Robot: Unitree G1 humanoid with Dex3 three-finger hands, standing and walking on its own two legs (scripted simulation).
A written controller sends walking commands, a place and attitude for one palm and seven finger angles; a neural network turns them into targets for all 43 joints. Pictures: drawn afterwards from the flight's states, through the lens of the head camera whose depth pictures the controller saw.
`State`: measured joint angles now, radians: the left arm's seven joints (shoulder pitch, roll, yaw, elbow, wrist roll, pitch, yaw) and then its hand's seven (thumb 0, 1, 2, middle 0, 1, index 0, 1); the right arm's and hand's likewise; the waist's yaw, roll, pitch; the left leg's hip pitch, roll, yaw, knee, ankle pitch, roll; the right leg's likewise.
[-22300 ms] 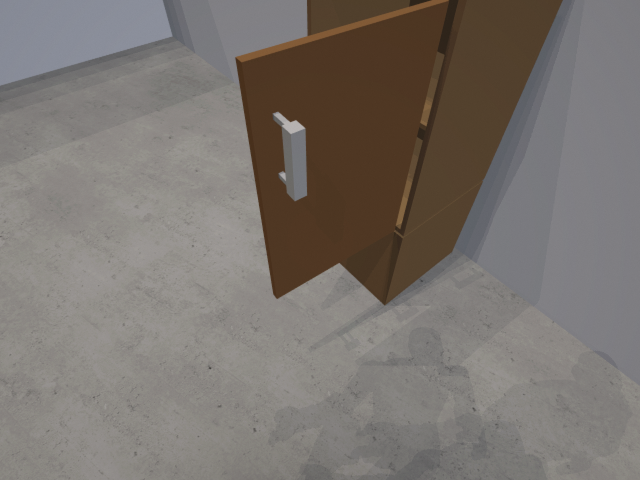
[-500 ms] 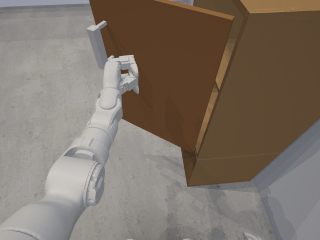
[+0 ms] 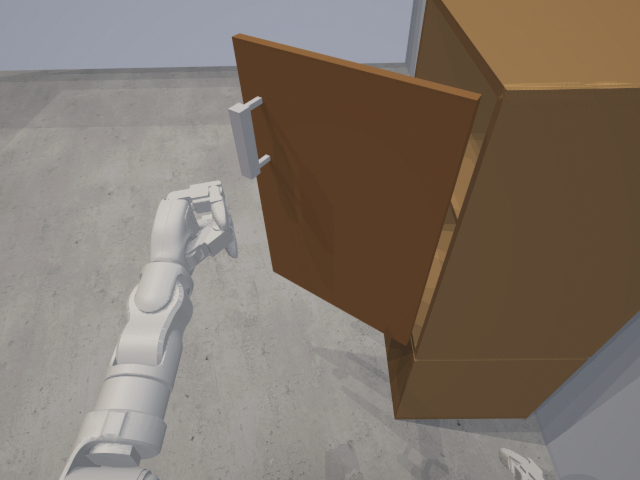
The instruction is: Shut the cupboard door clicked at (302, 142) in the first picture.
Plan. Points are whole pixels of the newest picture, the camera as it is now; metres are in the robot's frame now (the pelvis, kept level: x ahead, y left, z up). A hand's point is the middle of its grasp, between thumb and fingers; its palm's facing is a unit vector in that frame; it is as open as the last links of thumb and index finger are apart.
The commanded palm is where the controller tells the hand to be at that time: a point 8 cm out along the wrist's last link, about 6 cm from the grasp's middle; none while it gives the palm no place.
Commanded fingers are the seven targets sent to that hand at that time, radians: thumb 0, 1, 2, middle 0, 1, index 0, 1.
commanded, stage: draw the hand back to the body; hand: left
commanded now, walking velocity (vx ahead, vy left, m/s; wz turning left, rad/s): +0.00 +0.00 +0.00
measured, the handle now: (253, 137) +0.65 +0.15 +0.10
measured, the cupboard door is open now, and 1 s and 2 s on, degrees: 55 55 55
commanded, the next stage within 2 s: step back with the hand held close in 1.12 s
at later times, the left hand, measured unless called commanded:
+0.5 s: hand (100, 301) +0.26 +0.23 +0.16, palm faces +0.30 -0.90 -0.31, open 4.3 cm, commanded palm +0.21 +0.28 +0.17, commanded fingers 0.00 0.90 0.90 -0.50 -0.63 -0.50 -0.63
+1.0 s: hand (9, 356) +0.20 +0.29 +0.16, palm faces +0.48 -0.79 -0.37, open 7.3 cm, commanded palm +0.14 +0.32 +0.19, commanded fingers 0.00 0.90 0.90 -0.20 -0.30 -0.20 -0.30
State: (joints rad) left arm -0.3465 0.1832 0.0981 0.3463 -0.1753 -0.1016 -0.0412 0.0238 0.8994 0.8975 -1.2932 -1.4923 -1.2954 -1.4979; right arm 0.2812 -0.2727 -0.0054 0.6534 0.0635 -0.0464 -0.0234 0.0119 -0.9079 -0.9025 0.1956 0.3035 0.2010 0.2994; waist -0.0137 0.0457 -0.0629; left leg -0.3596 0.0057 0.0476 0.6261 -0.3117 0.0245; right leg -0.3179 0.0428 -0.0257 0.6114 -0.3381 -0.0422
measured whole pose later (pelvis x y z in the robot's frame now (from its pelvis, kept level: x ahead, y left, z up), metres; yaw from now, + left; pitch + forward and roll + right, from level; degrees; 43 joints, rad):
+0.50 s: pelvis +0.01 +0.02 +0.02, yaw +1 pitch -3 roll +0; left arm 0.23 0.30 0.17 -0.23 -0.08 -0.01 0.08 0.02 0.89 0.90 -0.76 -0.91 -0.77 -0.92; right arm 0.17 -0.22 0.07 0.61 0.03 0.03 -0.05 0.01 -0.90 -0.90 0.20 0.30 0.20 0.30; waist 0.05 0.09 0.01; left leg -0.12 -0.03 0.04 0.40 -0.23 0.04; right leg -0.07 0.02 -0.03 0.38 -0.25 -0.02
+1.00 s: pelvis +0.01 +0.02 +0.02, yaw +1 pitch -3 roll -1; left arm 0.45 0.32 0.32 -0.35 -0.08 -0.04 0.12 0.02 0.89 0.90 -0.23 -0.32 -0.23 -0.33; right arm 0.17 -0.24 0.02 0.62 0.02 -0.05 -0.07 0.01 -0.91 -0.90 0.20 0.30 0.20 0.30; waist 0.07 0.07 0.01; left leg -0.13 -0.04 0.03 0.41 -0.23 0.05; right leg -0.07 0.01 -0.03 0.38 -0.26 -0.01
